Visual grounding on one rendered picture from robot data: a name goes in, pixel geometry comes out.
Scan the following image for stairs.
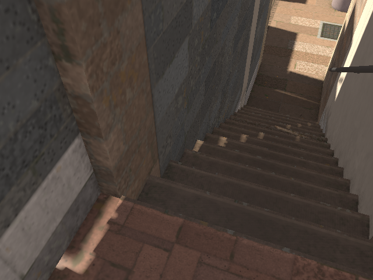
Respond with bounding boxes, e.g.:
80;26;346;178
137;106;373;275

